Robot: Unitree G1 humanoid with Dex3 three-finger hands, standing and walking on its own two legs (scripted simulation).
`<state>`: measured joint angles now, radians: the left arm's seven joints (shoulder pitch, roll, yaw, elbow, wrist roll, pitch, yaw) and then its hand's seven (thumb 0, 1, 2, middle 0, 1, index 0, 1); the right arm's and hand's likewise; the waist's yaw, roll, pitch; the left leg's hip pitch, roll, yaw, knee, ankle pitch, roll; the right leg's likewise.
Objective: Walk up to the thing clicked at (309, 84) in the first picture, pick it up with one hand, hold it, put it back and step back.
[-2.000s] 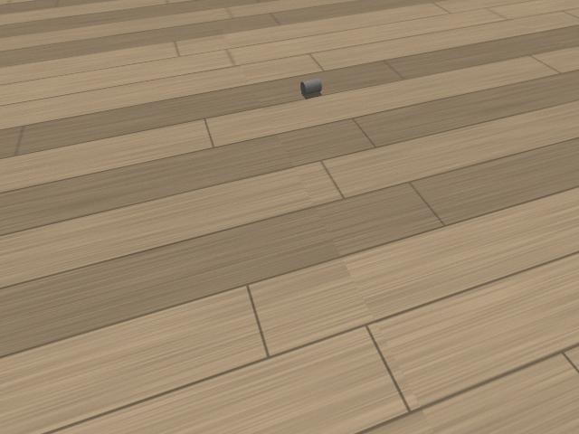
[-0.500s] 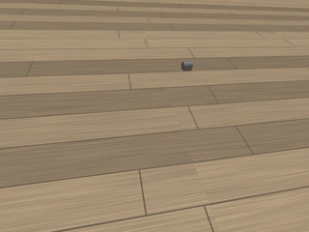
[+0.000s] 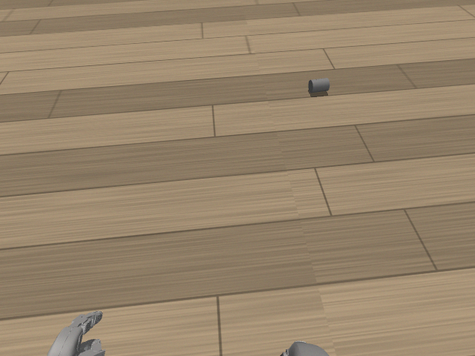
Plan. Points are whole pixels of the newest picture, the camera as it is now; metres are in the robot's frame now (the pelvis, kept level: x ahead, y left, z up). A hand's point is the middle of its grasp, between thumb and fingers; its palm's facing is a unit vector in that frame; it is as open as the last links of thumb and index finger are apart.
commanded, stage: walk up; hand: left
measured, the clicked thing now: (318, 85) +1.82 -0.55 -0.71
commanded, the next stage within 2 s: none
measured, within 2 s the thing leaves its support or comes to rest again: neither
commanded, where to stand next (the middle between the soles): +1.48 -0.86 m, yaw +11 degrees
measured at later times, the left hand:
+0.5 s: hand (154, 245) +0.38 +0.22 -0.15, palm faces -0.03 -0.96 -0.27, open 7.4 cm
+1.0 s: hand (224, 150) +0.64 +0.05 -0.11, palm faces +0.06 -0.94 -0.34, open 7.4 cm
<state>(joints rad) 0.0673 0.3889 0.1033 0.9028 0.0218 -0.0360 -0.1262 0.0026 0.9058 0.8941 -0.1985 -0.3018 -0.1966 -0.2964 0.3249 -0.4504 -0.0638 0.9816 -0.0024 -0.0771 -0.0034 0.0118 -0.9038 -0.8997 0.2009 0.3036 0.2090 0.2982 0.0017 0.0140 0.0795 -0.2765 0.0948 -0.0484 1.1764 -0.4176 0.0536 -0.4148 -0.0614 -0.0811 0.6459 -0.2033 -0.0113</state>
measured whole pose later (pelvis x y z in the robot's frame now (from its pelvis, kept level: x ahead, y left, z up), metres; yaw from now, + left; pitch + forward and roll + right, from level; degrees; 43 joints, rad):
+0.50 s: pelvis +0.31 -0.06 +0.01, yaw +1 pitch -2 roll +2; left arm 0.25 0.47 0.09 0.90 0.03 0.01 -0.13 0.01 0.91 0.89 -0.20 -0.30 -0.20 -0.30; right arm 0.32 -0.42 -0.05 0.86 0.00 -0.14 0.00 0.01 -0.90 -0.90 0.20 0.30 0.21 0.30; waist 0.01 -0.14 0.06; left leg -0.26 0.05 0.15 0.59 -0.29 0.01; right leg -0.52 -0.09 0.04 1.08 -0.33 -0.01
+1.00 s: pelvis +0.57 -0.23 +0.02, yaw +3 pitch -1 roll -1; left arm 0.25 0.40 0.09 0.83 0.03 -0.02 -0.11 0.00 0.90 0.89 -0.20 -0.30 -0.20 -0.30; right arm 0.30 -0.44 -0.04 0.94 -0.01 -0.09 0.01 0.01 -0.91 -0.90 0.20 0.30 0.21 0.30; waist 0.05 0.02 0.04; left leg -0.57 0.11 0.08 0.89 -0.27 0.01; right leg -0.19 0.04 -0.14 0.45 -0.25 -0.08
